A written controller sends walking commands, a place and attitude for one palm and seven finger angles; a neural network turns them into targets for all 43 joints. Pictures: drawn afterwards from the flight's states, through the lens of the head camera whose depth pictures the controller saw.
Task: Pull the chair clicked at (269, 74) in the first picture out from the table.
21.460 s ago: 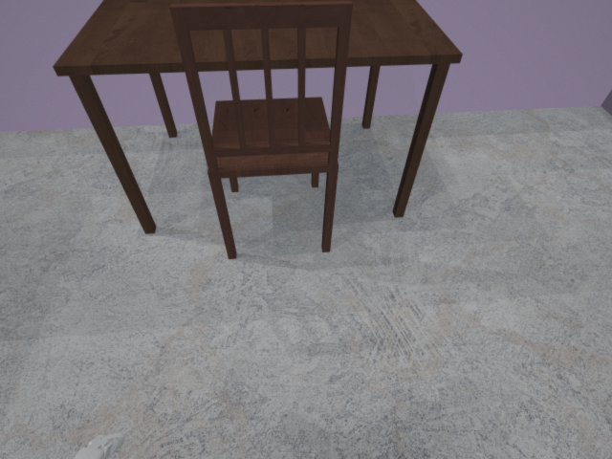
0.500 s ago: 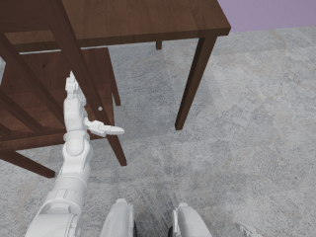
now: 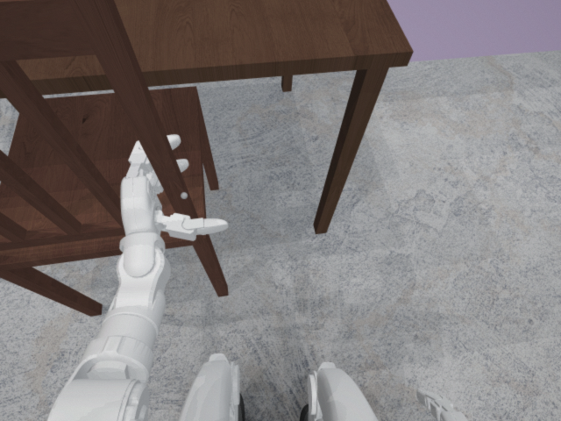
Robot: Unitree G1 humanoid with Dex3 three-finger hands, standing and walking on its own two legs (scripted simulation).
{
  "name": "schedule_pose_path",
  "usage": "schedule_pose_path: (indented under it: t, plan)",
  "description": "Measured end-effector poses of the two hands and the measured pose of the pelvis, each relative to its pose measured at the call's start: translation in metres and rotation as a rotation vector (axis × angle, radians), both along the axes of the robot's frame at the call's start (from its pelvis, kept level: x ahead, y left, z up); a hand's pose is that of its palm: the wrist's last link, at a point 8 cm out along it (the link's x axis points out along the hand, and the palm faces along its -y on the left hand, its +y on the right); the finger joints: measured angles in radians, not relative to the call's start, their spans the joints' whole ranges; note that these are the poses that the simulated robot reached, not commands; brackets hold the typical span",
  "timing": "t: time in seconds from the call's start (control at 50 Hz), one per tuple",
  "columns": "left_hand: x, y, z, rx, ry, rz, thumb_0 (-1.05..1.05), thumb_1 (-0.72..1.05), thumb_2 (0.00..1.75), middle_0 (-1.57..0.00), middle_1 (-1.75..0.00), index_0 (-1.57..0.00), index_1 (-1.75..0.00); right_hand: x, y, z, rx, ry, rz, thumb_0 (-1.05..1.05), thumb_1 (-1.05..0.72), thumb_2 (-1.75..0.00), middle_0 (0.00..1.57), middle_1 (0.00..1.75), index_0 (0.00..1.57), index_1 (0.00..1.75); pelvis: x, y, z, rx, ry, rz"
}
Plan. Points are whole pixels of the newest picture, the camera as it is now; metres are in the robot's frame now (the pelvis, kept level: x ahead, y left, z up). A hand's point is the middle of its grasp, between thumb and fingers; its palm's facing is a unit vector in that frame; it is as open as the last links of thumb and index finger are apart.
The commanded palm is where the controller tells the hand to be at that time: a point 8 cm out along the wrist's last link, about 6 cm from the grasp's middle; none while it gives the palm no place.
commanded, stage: hook a spindle and tug to test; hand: left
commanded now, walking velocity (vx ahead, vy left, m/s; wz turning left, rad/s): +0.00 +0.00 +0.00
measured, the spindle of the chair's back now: (10, 174) +0.43 +0.35 +0.07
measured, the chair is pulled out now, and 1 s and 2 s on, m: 0.00 0.02 0.13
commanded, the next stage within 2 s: step backward, pulling the chair out in 1.02 s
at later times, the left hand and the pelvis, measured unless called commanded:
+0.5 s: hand (183, 192) +0.43 +0.14 +0.03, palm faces +0.15 -0.99 -0.01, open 6.0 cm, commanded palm +0.38 +0.17 +0.02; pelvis +0.01 +0.00 +0.00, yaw +0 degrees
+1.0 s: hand (181, 215) +0.39 +0.14 +0.03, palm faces +0.13 -0.99 +0.00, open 6.0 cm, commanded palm +0.35 +0.18 +0.02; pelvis +0.02 +0.01 +0.01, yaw +0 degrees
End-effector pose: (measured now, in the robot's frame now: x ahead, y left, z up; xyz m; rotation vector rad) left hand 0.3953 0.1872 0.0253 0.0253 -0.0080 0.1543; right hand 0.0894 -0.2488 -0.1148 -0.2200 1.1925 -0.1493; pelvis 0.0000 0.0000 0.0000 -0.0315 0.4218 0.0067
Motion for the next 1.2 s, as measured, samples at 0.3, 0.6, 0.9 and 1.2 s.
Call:
schedule_pose_path:
  t: [0.3, 0.6, 0.9, 1.2]
  plan:
    - [0.004, 0.001, 0.000, -0.006, -0.003, 0.011, 0.00, 0.37, 0.67, -0.42, -1.36, -0.39, -1.38, -0.005, -0.002, 0.001, -0.006, 0.022, -0.009, 0.00, -0.90, -0.90, 0.20, 0.30, 0.20, 0.30, 0.004, 0.002, 0.001, -0.002, 0.008, -0.002]
    - [-0.001, 0.001, 0.001, -0.020, 0.012, -0.008, 0.01, 0.65, 0.77, -0.37, -1.41, -0.37, -1.42, 0.011, 0.005, 0.008, 0.014, -0.001, -0.013, 0.00, -0.91, -0.90, 0.20, 0.30, 0.20, 0.30, 0.014, 0.005, 0.007, 0.000, 0.007, -0.011]
    - [-0.025, 0.001, 0.001, -0.024, 0.005, -0.027, 0.01, 0.65, 0.79, -0.37, -1.43, -0.36, -1.43, 0.044, 0.011, 0.012, 0.020, -0.064, 0.031, 0.00, -0.91, -0.90, 0.20, 0.30, 0.20, 0.30, 0.019, 0.007, 0.008, -0.001, -0.004, -0.003]
    - [-0.040, 0.001, 0.010, 0.037, 0.102, -0.046, 0.03, 0.63, 0.80, -0.37, -1.39, -0.36, -1.44, 0.048, 0.020, 0.027, 0.026, -0.080, -0.009, 0.01, -0.91, -0.90, 0.20, 0.30, 0.20, 0.30, 0.013, 0.007, 0.022, 0.007, -0.097, 0.006]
